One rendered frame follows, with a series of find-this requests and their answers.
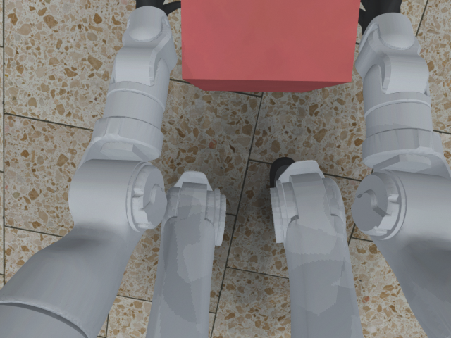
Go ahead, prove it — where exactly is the left robot upper arm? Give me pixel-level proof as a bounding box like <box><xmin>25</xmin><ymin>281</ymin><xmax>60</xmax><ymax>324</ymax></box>
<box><xmin>0</xmin><ymin>159</ymin><xmax>167</xmax><ymax>338</ymax></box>

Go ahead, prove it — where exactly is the carton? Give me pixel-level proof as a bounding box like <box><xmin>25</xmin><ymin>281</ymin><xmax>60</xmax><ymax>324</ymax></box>
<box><xmin>181</xmin><ymin>0</ymin><xmax>361</xmax><ymax>93</ymax></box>

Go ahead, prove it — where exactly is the right robot forearm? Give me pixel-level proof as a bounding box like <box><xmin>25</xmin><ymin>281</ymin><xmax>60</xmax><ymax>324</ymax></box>
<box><xmin>355</xmin><ymin>13</ymin><xmax>451</xmax><ymax>181</ymax></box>

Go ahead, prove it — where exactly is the robot right thigh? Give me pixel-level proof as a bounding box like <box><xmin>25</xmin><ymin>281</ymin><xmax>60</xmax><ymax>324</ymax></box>
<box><xmin>270</xmin><ymin>173</ymin><xmax>364</xmax><ymax>338</ymax></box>

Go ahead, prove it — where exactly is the left robot hand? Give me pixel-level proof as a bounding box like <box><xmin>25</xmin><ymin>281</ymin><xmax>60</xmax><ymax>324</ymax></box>
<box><xmin>136</xmin><ymin>0</ymin><xmax>181</xmax><ymax>17</ymax></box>

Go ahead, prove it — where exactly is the right robot upper arm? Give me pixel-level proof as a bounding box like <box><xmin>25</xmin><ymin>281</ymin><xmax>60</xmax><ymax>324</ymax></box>
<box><xmin>351</xmin><ymin>169</ymin><xmax>451</xmax><ymax>338</ymax></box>

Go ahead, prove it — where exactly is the left robot forearm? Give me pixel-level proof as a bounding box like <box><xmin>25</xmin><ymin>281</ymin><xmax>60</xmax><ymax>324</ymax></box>
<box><xmin>68</xmin><ymin>6</ymin><xmax>178</xmax><ymax>215</ymax></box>

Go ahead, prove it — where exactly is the right robot hand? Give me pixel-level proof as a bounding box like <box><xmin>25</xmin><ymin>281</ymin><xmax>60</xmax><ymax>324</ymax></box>
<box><xmin>358</xmin><ymin>0</ymin><xmax>402</xmax><ymax>36</ymax></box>

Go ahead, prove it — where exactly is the robot left shin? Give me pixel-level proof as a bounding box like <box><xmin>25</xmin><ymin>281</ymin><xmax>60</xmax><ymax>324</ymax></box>
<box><xmin>161</xmin><ymin>171</ymin><xmax>213</xmax><ymax>233</ymax></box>

